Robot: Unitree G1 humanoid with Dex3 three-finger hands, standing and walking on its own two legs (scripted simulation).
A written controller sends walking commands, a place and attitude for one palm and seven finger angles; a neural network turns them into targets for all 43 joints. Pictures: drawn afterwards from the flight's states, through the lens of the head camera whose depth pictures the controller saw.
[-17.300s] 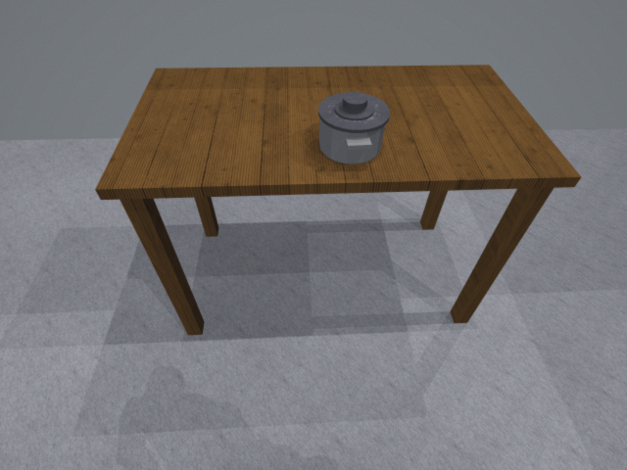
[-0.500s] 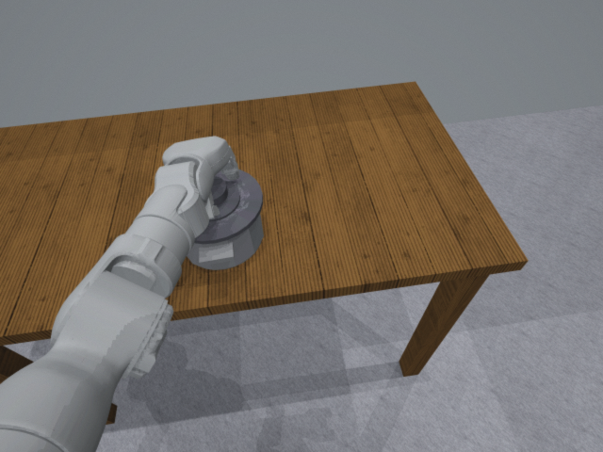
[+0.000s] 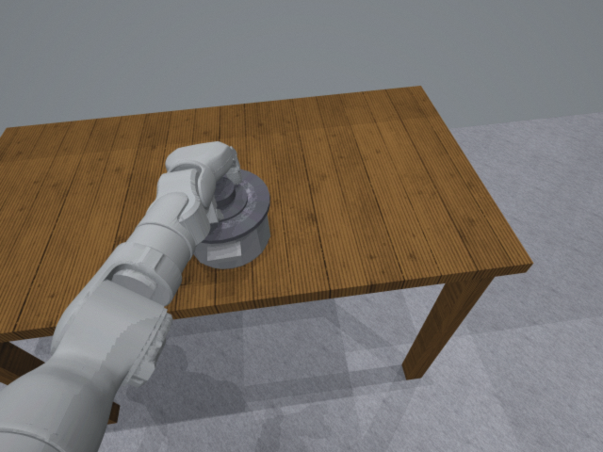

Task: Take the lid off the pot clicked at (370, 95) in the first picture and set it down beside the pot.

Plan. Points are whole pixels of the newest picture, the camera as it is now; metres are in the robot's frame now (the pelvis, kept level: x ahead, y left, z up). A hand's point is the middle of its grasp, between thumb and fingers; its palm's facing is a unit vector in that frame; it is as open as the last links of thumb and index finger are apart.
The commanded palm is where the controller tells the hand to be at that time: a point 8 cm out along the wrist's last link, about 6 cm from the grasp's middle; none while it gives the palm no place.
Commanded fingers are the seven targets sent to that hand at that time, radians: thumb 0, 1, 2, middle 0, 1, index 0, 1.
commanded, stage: close the fingers and squeeze the knob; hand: left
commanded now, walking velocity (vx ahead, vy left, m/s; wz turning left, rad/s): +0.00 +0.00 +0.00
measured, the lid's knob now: (217, 192) +0.49 +0.12 +0.06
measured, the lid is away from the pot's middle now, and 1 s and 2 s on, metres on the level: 0.00 0.01 0.01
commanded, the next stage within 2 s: lift the lid straight up in 1.16 s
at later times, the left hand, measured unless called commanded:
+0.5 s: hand (212, 195) +0.46 +0.12 +0.09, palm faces -0.35 -0.09 -0.93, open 8.5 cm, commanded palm +0.47 +0.12 +0.14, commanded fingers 0.00 0.37 0.79 -0.73 -1.04 -0.73 -1.04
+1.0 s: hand (213, 192) +0.47 +0.12 +0.09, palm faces -0.37 -0.09 -0.93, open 8.4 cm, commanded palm +0.48 +0.12 +0.14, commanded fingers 0.00 0.45 0.94 -0.76 -1.04 -0.77 -1.05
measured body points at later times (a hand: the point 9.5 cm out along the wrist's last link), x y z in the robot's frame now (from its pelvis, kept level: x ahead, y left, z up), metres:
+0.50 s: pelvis +0.00 +0.00 +0.00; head +0.03 -0.02 +0.45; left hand +0.48 +0.12 +0.14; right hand +0.04 -0.27 -0.14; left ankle +0.03 +0.11 -0.74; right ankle -0.06 -0.13 -0.74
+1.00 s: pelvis +0.00 +0.00 +0.00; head +0.04 -0.02 +0.45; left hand +0.48 +0.12 +0.14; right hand +0.06 -0.27 -0.14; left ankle +0.03 +0.11 -0.74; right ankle -0.06 -0.13 -0.74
